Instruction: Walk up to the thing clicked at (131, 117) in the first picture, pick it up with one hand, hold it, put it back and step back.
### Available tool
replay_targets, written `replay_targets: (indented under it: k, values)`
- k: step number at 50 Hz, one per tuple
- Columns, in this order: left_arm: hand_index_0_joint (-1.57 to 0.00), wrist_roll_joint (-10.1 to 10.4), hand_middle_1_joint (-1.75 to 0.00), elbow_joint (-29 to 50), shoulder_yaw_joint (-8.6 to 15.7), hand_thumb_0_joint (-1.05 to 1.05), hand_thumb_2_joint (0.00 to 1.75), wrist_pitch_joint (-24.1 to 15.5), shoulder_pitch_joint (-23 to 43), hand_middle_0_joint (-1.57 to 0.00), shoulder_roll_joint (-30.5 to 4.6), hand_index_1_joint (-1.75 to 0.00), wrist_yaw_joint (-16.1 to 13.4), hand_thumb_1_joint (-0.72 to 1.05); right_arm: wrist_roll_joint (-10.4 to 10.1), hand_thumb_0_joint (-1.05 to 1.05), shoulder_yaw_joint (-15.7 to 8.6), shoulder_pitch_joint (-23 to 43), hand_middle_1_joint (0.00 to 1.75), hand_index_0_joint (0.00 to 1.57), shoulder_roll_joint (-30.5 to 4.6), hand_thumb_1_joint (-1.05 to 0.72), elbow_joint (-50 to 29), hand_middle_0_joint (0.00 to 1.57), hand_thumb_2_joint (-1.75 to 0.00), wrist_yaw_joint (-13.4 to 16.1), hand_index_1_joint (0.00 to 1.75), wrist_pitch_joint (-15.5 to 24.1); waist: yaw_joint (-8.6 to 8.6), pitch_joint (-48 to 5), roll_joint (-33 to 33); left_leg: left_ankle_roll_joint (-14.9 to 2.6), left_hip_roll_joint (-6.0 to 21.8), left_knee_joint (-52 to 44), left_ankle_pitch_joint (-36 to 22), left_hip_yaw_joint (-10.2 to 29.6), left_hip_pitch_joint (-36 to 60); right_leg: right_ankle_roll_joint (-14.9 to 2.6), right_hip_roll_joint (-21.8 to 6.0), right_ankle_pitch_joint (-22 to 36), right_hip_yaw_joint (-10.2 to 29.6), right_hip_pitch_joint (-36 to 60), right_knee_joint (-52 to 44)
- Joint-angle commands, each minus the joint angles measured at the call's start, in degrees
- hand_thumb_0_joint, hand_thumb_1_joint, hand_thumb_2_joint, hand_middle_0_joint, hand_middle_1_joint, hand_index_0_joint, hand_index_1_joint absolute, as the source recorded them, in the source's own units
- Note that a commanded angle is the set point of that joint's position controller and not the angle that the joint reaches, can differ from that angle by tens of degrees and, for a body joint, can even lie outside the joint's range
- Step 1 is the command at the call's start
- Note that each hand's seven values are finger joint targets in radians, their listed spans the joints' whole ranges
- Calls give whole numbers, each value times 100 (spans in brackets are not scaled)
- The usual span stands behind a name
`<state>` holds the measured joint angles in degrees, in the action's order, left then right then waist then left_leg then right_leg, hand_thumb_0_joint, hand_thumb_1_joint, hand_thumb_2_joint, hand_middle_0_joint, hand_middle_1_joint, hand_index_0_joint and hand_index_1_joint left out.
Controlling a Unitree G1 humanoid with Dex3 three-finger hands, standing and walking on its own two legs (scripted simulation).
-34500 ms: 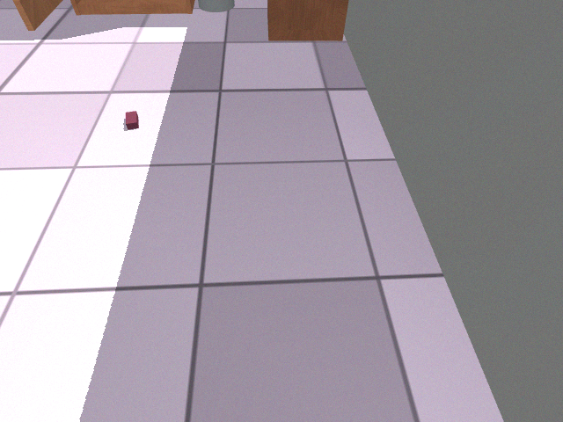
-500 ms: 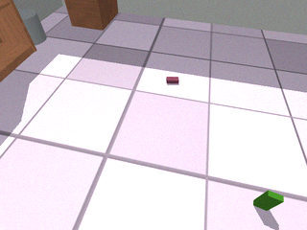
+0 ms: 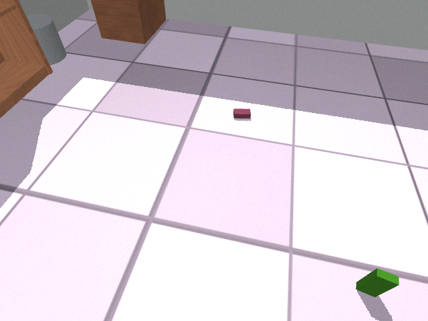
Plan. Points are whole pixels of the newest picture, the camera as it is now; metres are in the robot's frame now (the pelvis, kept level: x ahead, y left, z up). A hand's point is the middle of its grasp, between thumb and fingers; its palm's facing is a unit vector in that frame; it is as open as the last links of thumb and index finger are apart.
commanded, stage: stand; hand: right
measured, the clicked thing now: (242, 113) +1.57 -0.20 -0.76
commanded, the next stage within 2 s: walk up in 0.90 s
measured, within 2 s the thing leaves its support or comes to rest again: neither
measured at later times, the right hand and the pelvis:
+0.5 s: hand out of the picture +0.07 -0.26 -0.16, palm faces -0.02 +0.94 -0.35, open 7.4 cm; pelvis +0.00 +0.00 +0.00, yaw +0 degrees
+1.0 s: hand out of the picture +0.08 -0.27 -0.15, palm faces +0.02 +0.94 -0.33, open 7.4 cm; pelvis +0.02 -0.01 +0.00, yaw -1 degrees
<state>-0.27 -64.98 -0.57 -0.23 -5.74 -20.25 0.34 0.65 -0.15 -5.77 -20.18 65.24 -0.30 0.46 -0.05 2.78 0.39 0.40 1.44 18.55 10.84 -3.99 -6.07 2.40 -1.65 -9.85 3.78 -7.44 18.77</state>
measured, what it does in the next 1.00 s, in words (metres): stands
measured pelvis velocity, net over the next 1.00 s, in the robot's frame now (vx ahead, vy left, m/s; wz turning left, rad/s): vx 0.02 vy -0.01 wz -0.02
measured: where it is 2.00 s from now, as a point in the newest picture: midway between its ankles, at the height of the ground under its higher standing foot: (217, 266)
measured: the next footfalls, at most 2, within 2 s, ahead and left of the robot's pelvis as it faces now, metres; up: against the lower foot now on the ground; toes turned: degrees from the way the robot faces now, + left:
right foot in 1.18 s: +0.17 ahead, -0.19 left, +0.00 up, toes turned -5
left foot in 1.66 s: +0.44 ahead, +0.10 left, +0.00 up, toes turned +7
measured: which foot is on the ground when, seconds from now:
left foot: down 0.00-1.00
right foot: down 0.00-0.98, up 1.00-1.00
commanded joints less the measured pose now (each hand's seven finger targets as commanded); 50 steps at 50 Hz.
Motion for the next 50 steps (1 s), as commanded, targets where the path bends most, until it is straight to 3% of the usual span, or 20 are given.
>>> replay_targets:
  k: [1,6,11,21,32,44,45,46,47,48,49,50]
  values:
    - [-20,-12,-30,324,202,0,90,-107,225,-20,-1199,-30,-80,90,-18,0,-250,188,30,20,-1267,-90,-308,20,-90,49,30,117,-37,-408,-15,-99,673,-350,-556,558,176,-255,-500,835,286,-45,-191]
    - [-20,-21,-30,308,191,0,90,-118,131,-20,-1205,-30,-89,90,-16,0,-272,210,30,20,-1268,-90,-313,20,-90,38,30,89,-32,-421,41,-121,664,-274,-484,550,288,-251,-525,815,291,-160,-257]
    - [-20,-20,-30,340,188,0,90,-134,123,-20,-1201,-30,-104,90,-19,0,-280,190,30,20,-1273,-90,-332,20,-90,47,30,82,-40,-556,8,-123,666,-188,-752,530,291,-243,-538,1154,283,-26,-209]
    - [-20,-13,-30,335,188,0,90,-115,123,-20,-1228,-30,-95,90,-28,0,-258,137,30,20,-1247,-90,-318,20,-90,42,30,80,-49,-402,11,-123,662,-267,-503,561,201,-251,-520,864,303,-62,-230]
    - [-20,-11,-30,402,192,0,90,-113,118,-20,-1203,-30,-91,90,-21,0,-261,109,30,20,-1263,-90,-332,20,-90,58,30,112,-34,-492,-62,-107,683,-266,-906,543,219,-282,-513,1138,270,84,-127]
    - [-20,-18,-30,443,199,0,90,-118,128,-20,-1210,-30,-112,90,-11,0,-275,80,30,20,-1260,-90,-365,20,-90,63,30,100,-49,-511,-26,-118,681,-227,-959,551,270,-281,-543,1185,245,119,-124]
    - [-20,-106,-30,704,615,0,90,-232,-228,-20,-1727,-30,46,90,95,0,-672,-246,30,20,-1853,-90,-697,20,-90,-122,30,209,-94,-1168,-124,-392,491,247,2061,473,604,-733,-310,-1949,202,-70,371]
    - [-20,-167,-30,747,651,0,90,-243,-26,-20,-1756,-30,118,90,135,0,-707,-330,30,20,-1833,-90,-638,20,-90,-179,30,214,-224,-647,-13,-549,694,323,3017,808,376,-779,-310,-2787,293,-934,510]
    - [-20,-192,-30,877,640,0,90,-226,284,-20,-1695,-30,160,90,158,0,-754,-381,30,20,-1861,-90,-665,20,-90,-205,30,222,-352,-161,-100,-674,912,6,3438,1134,344,-707,-189,-2773,105,-1739,739]
    - [-20,-182,-30,1067,610,0,90,-227,550,-20,-1512,-30,201,90,160,0,-820,-564,30,20,-1962,-90,-689,20,-90,-225,30,232,-509,142,-508,-917,1352,-522,3787,1665,661,-552,24,-2219,-335,-2508,1399]
    - [-20,-218,-30,1209,622,0,90,-240,766,-20,-1399,-30,215,90,157,0,-892,-757,30,20,-2139,-90,-721,20,-90,-201,30,283,-712,456,-1077,-1292,2100,-1223,3784,2452,770,-422,6,-1753,-601,-3210,2550]
    - [-20,-215,-30,1268,638,0,90,-266,876,-20,-1388,-30,218,90,182,0,-896,-724,30,20,-2168,-90,-803,20,-90,-197,30,342,-754,731,-816,-1561,2465,-1362,3127,2753,841,-355,-264,-1617,-261,-3609,2779]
